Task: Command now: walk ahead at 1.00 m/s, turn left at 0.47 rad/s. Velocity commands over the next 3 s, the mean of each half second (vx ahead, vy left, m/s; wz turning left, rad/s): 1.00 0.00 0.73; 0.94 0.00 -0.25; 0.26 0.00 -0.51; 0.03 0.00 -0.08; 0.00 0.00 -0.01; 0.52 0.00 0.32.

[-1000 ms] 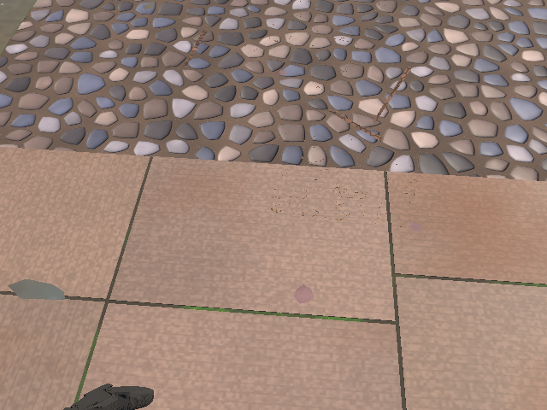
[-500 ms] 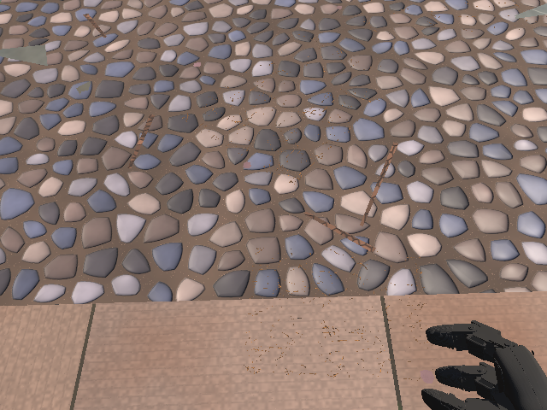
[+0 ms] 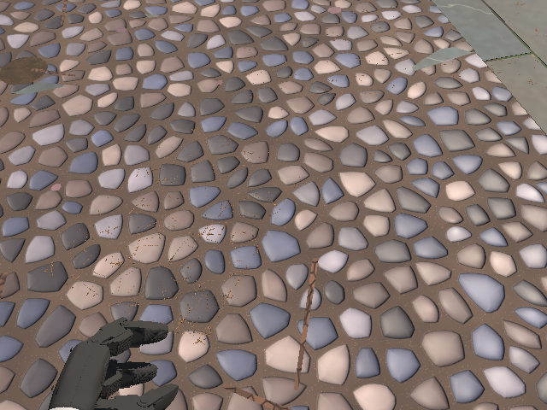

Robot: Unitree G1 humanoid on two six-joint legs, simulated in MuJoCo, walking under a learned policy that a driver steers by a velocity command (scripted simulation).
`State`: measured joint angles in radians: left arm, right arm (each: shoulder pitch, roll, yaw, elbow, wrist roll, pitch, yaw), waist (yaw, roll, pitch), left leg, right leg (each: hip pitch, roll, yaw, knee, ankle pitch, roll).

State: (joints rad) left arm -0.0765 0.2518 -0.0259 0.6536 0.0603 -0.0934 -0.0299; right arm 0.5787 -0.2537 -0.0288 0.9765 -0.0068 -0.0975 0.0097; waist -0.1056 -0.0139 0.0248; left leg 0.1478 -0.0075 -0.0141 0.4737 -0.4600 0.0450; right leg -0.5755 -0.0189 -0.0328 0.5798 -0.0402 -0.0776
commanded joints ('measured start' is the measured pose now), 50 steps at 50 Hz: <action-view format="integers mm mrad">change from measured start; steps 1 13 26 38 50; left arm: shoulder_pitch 563 351 320 46 462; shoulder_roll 330 85 130 44 163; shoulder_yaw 121 82 64 32 122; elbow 84 191 26 0 158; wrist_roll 22 -40 -29 -65 -54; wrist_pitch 11 -58 -31 29 62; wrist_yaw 35 23 37 -28 28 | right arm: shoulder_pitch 33 -472 -185 -101 -361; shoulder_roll -58 -34 -219 -134 -112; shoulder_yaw -9 -4 -90 -39 10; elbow -149 -306 -186 -114 -318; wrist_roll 48 -13 -19 -2 -29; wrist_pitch -13 84 77 -47 -36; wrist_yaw -7 67 -14 0 -26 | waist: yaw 234 57 73 30 102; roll -279 -38 -75 30 157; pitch -517 106 -45 100 -38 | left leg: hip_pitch -777 -828 -100 -190 -878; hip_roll -45 135 246 90 24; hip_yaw -61 66 -616 87 -99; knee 974 490 -251 -460 1013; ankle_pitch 13 511 73 893 89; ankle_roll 72 66 324 36 -67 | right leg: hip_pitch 1032 378 -206 -10 567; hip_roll -482 -166 -85 -41 -186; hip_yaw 853 -194 92 -77 550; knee -245 -500 890 63 -265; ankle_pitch -648 104 -271 289 371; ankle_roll -138 9 73 -33 -326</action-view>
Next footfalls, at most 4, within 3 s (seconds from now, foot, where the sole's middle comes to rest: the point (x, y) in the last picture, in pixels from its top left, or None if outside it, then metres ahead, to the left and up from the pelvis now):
0.44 left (204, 362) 0.58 0.14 -0.74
0.90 right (173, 214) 1.04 0.22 -0.74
1.30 left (123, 154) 1.31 0.39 -0.74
1.64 right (180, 180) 1.18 0.20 -0.74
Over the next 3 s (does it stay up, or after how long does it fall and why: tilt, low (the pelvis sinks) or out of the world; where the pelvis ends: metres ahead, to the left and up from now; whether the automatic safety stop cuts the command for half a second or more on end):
stays up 1.40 0.38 0.00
